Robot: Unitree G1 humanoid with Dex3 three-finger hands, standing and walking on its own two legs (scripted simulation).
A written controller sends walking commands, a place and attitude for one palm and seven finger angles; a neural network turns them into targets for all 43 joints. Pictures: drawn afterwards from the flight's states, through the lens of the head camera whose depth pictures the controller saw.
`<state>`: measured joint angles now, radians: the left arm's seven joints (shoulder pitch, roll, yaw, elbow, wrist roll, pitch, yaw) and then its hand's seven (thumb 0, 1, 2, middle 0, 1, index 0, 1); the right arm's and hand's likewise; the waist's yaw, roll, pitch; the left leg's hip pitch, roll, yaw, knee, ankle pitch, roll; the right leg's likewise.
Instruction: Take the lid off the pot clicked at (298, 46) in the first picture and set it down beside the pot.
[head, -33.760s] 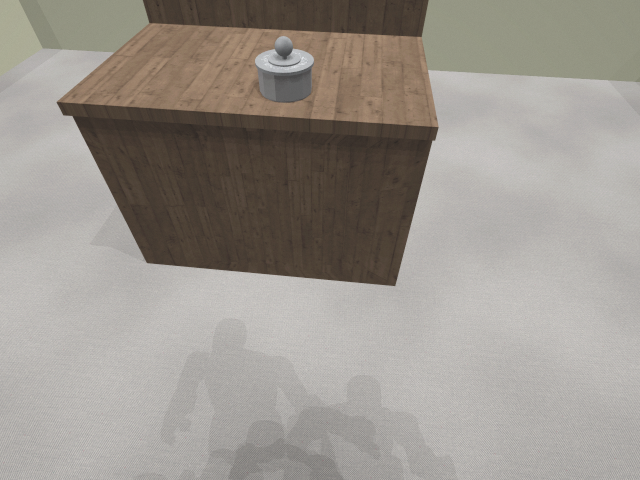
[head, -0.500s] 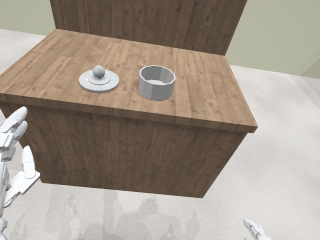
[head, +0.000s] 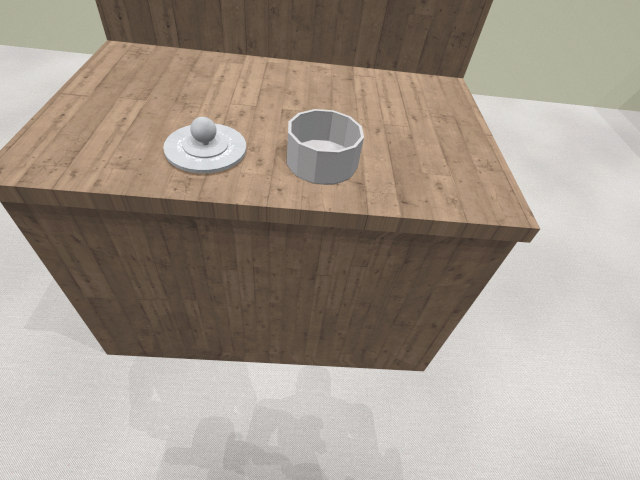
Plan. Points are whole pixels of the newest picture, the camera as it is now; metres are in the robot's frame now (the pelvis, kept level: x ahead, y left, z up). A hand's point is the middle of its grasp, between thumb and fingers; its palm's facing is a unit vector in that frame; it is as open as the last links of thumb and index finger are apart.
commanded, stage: stop stepping back and stand still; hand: left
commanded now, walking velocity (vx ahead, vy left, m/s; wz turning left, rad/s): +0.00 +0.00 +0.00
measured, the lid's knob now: (203, 129) +0.71 +0.24 +0.04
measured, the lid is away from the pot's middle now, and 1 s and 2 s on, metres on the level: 0.24 0.24 0.24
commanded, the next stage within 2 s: let the arm hang, fingers relaxed in 0.38 s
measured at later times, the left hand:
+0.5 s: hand out of the picture +0.06 +0.15 -0.15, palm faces +0.08 -0.98 -0.20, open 7.3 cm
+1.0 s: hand out of the picture +0.02 +0.14 -0.16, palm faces +0.06 -0.98 -0.18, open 7.3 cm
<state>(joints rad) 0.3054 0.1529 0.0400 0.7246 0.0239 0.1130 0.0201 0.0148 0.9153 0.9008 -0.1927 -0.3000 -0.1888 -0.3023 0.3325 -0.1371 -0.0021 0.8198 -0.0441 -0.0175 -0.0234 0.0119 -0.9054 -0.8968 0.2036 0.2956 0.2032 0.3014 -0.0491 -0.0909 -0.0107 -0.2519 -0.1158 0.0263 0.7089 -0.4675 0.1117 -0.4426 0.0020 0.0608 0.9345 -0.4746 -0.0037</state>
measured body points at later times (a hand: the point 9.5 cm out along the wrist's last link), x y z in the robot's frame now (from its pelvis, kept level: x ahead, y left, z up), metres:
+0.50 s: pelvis +0.02 -0.02 +0.02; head +0.03 -0.01 +0.47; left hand +0.06 +0.20 -0.14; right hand +0.02 -0.24 -0.13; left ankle -0.06 +0.06 -0.71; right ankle +0.01 -0.14 -0.71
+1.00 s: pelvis +0.02 -0.03 +0.03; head +0.02 -0.02 +0.48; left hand +0.02 +0.19 -0.14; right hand -0.01 -0.24 -0.13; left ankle -0.06 +0.06 -0.71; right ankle +0.01 -0.14 -0.71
